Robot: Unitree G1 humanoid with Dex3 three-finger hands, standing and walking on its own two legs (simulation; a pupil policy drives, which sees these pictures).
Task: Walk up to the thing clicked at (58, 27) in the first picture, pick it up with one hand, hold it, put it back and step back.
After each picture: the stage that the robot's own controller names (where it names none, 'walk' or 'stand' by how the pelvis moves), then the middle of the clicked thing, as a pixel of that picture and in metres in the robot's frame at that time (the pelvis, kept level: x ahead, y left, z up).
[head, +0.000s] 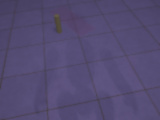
stand; (58, 24) +1.74 +0.43 -0.65
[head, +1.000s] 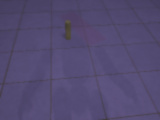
walk; (68, 30) +1.61 +0.25 -0.63
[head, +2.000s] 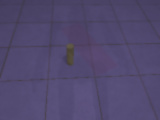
walk; (70, 55) +1.07 +0.16 -0.64
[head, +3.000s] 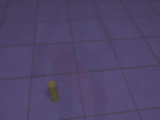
walk; (53, 92) +0.68 +0.25 -0.65
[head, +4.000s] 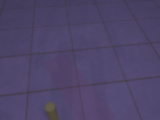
stand; (52, 113) +0.47 +0.24 -0.64
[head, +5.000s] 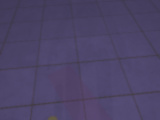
stand; out of the picture +0.43 +0.26 -0.65
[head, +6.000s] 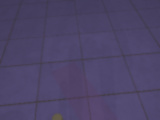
stand; out of the picture +0.43 +0.23 -0.65
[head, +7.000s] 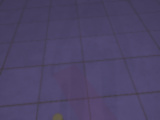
stand; out of the picture +0.45 +0.24 -0.66
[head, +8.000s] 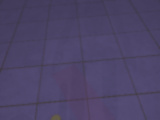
stand; out of the picture +0.44 +0.26 -0.66
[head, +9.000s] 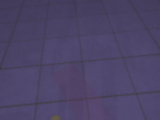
stand; out of the picture +0.43 +0.26 -0.66
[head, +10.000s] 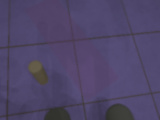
go down; (39, 74) +0.48 +0.24 -0.43
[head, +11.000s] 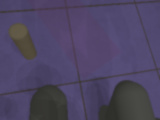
go down; (25, 44) +0.52 +0.26 -0.27
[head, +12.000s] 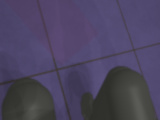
close in; out of the picture +0.51 +0.29 -0.19
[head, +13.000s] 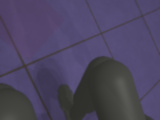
close; out of the picture +0.50 +0.33 -0.17
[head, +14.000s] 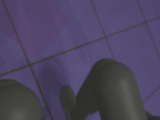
lift; out of the picture +0.46 +0.30 -0.17
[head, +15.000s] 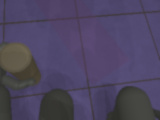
lift; (25, 69) +0.36 +0.22 -0.04
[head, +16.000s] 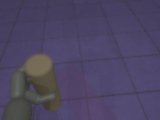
hold; (46, 87) +0.31 +0.16 +0.08
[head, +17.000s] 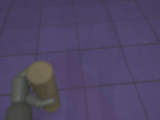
hold; (46, 91) +0.32 +0.16 +0.02
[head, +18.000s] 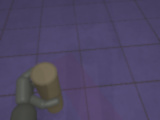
crouch; (50, 92) +0.32 +0.15 +0.02
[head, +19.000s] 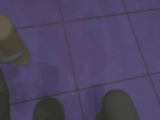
crouch; (12, 45) +0.46 +0.22 -0.05
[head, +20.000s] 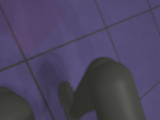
lower; out of the picture +0.48 +0.28 -0.18
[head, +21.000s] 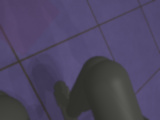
lower; out of the picture +0.50 +0.29 -0.18
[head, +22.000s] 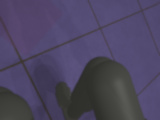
lower; out of the picture +0.48 +0.30 -0.18
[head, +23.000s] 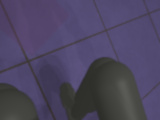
lower; out of the picture +0.47 +0.30 -0.18
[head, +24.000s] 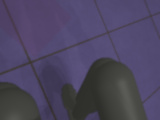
loosen; out of the picture +0.47 +0.26 -0.18
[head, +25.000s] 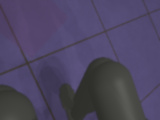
withdraw; out of the picture +0.48 +0.27 -0.18
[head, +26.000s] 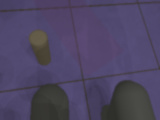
walk; (41, 50) +0.50 +0.20 -0.26
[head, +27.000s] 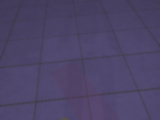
stand; out of the picture +0.41 +0.17 -0.59
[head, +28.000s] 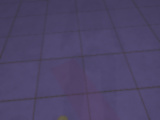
stand; out of the picture +0.41 +0.18 -0.60
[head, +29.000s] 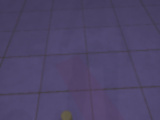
stand; out of the picture +0.43 +0.17 -0.61
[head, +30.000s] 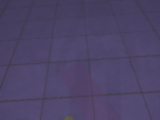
walk; out of the picture +0.44 +0.18 -0.66
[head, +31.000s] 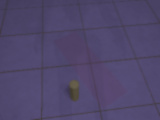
walk; (74, 91) +0.56 +0.10 -0.63
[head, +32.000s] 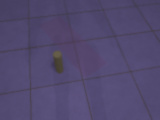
walk; (58, 62) +0.82 +0.25 -0.63
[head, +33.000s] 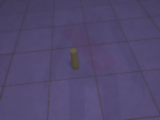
stand; (74, 59) +1.06 +0.21 -0.64
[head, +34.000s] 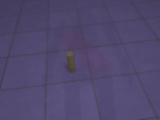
stand; (71, 62) +1.04 +0.21 -0.66
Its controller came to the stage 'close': yes
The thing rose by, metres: 0.69
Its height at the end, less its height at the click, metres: +0.00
